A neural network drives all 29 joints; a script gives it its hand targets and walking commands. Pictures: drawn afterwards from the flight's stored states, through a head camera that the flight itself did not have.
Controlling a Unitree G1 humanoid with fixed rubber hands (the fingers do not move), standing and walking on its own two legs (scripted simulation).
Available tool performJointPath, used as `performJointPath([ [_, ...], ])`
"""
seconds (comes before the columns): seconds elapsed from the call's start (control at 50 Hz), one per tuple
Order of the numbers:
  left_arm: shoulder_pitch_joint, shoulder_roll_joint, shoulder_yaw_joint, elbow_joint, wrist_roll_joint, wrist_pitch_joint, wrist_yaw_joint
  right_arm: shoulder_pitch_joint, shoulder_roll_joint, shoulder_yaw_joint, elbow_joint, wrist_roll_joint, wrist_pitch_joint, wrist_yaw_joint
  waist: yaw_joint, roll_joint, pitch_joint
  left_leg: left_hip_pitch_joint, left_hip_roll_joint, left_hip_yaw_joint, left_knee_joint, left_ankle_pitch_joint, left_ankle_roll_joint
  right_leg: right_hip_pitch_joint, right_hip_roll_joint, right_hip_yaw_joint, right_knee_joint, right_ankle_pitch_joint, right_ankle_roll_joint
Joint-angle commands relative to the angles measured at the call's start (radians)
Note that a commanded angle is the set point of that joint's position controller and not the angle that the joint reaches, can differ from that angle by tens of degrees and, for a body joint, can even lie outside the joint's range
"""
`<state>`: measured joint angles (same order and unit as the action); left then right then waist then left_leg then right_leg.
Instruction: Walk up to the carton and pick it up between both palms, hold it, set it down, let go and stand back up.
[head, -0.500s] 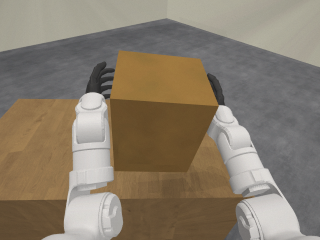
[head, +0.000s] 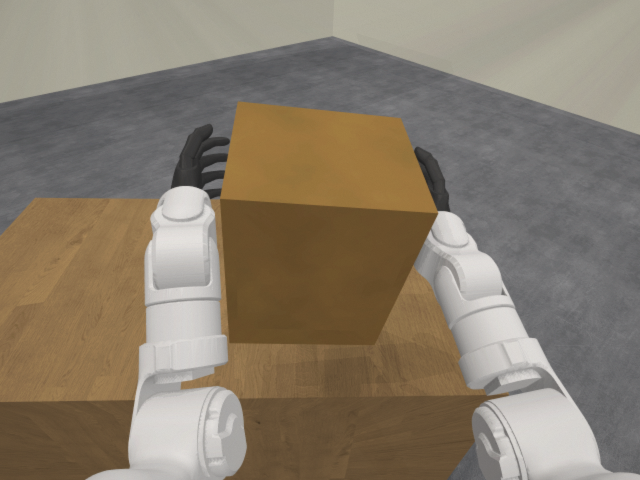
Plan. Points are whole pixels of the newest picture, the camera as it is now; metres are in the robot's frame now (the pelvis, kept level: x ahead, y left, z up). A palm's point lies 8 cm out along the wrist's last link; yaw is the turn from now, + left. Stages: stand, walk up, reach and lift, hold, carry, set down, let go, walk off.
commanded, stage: hold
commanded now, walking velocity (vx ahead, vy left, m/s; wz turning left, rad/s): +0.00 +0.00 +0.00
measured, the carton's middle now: (312, 234) +0.36 +0.01 +0.17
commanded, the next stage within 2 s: set down in 0.06 s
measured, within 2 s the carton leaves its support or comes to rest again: neither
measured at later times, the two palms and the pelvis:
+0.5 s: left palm (181, 212) +0.37 +0.16 +0.20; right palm (406, 232) +0.37 -0.12 +0.15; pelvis +0.01 +0.00 +0.00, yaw +1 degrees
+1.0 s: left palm (189, 236) +0.37 +0.16 +0.15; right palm (400, 239) +0.39 -0.12 +0.13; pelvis +0.02 -0.01 +0.00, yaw +1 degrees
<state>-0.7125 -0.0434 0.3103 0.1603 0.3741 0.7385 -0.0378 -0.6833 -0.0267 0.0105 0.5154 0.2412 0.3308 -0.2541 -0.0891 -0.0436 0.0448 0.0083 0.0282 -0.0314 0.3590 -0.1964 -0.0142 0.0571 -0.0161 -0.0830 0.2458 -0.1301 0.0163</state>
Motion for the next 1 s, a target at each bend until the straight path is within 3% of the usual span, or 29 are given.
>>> performJointPath([
  [0.0,-0.522,-0.611,-0.486,-0.025,-0.156,-0.038,-0.136,-0.85,0.593,0.353,-0.342,0.071,-0.064,0.087,-0.006,0.077,-0.346,0.021,-0.074,0.051,-0.033,0.275,-0.017,0.115,0.085,-0.009,0.001,0.15,0.02],
  [0.04,-0.521,-0.606,-0.479,-0.021,-0.152,-0.036,-0.14,-0.844,0.594,0.347,-0.335,0.067,-0.063,0.086,-0.008,0.07,-0.338,0.017,-0.075,0.053,-0.039,0.256,-0.013,0.115,0.084,-0.008,-0.002,0.141,0.021],
  [0.06,-0.508,-0.615,-0.487,-0.112,-0.17,-0.041,-0.138,-0.858,0.596,0.395,-0.401,0.094,-0.082,0.094,0.032,0.073,-0.427,0.036,-0.08,0.053,-0.015,0.331,-0.008,0.144,0.091,-0.009,0.018,0.189,0.019],
  [0.1,-0.513,-0.595,-0.491,-0.102,-0.17,-0.052,-0.135,-0.87,0.589,0.392,-0.395,0.084,-0.098,0.095,0.029,0.07,-0.407,0.042,-0.084,0.053,-0.006,0.349,-0.01,0.134,0.089,-0.013,0.017,0.194,0.023],
  [0.16,-0.524,-0.57,-0.44,-0.033,-0.136,-0.079,-0.151,-0.843,0.573,0.318,-0.312,0.006,-0.136,0.111,0.033,0.055,-0.315,-0.005,-0.078,0.071,-0.062,0.184,0.012,0.093,0.071,-0.02,-0.008,0.054,0.021],
  [0.2,-0.505,-0.561,-0.408,-0.001,-0.113,-0.108,-0.165,-0.812,0.556,0.26,-0.267,-0.052,-0.189,0.13,0.032,0.064,-0.288,-0.018,-0.073,0.083,-0.083,0.143,0.01,0.1,0.064,-0.03,-0.012,0.022,0.014],
  [0.28,-0.425,-0.531,-0.346,0.079,-0.061,-0.168,-0.194,-0.724,0.5,0.17,-0.175,-0.158,-0.296,0.158,0.03,0.054,-0.21,-0.025,-0.068,0.105,-0.108,0.12,0.006,0.116,0.054,-0.056,-0.029,-0.005,0.011],
  [0.36,-0.37,-0.532,-0.358,0.074,-0.057,-0.203,-0.197,-0.682,0.448,0.14,-0.164,-0.201,-0.387,0.174,0.028,0.059,-0.204,-0.006,-0.056,0.111,-0.1,0.18,-0.009,0.115,0.058,-0.08,-0.029,-0.003,0.006],
  [0.54,-0.349,-0.551,-0.495,-0.042,-0.115,-0.284,-0.127,-0.689,0.445,0.26,-0.249,-0.17,-0.49,0.172,0.049,0.077,-0.39,0.085,-0.049,0.093,-0.013,0.439,-0.035,0.134,0.064,-0.082,0.004,0.196,0.004],
  [0.68,-0.313,-0.544,-0.513,-0.076,-0.116,-0.311,-0.101,-0.629,0.467,0.32,-0.226,-0.144,-0.481,0.17,0.073,0.075,-0.41,0.06,-0.052,0.085,-0.007,0.459,-0.032,0.155,0.055,-0.062,0.018,0.274,0.007],
  [0.98,-0.272,-0.559,-0.482,-0.013,-0.107,-0.341,-0.103,-0.573,0.455,0.264,-0.147,-0.193,-0.497,0.174,0.074,0.06,-0.358,0.028,-0.048,0.086,-0.023,0.408,-0.039,0.118,0.053,-0.067,0.004,0.25,0.004],
])
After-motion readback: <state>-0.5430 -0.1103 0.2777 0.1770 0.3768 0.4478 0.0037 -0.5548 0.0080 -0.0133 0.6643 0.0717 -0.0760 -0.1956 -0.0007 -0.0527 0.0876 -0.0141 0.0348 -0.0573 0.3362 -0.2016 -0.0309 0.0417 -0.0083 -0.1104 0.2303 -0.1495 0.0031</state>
